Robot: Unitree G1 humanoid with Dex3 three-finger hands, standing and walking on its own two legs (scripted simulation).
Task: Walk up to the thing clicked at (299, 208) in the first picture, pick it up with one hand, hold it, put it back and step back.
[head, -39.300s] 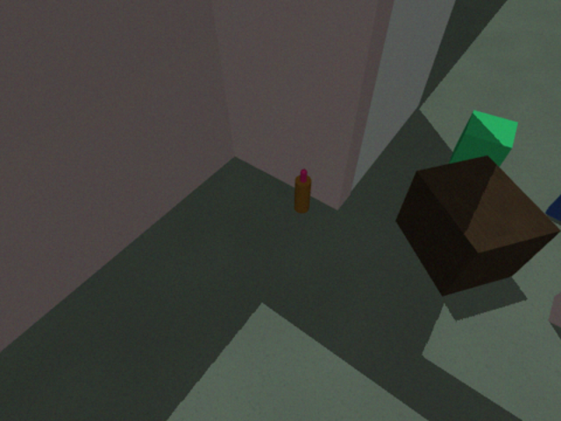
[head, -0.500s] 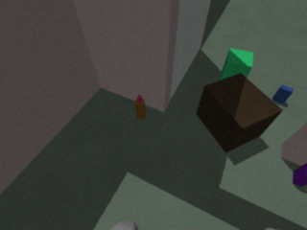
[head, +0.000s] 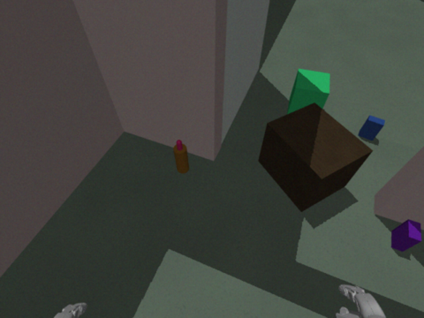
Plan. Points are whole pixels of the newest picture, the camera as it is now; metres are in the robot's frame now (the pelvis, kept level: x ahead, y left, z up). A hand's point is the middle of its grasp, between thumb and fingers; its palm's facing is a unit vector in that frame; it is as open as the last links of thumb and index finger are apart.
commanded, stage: step back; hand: left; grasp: from the side
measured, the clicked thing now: (181, 155) +0.95 +0.19 -0.65
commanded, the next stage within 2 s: stand in 0.06 s
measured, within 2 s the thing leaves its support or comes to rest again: neither
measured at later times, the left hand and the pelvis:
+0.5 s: hand out of the picture +0.08 +0.25 -0.15, palm faces -0.03 -0.94 -0.34, open 7.3 cm; pelvis +0.00 +0.00 +0.01, yaw +0 degrees
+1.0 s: hand out of the picture +0.06 +0.25 -0.15, palm faces -0.02 -0.94 -0.34, open 7.3 cm; pelvis +0.00 +0.00 +0.01, yaw +1 degrees
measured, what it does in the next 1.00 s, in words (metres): stands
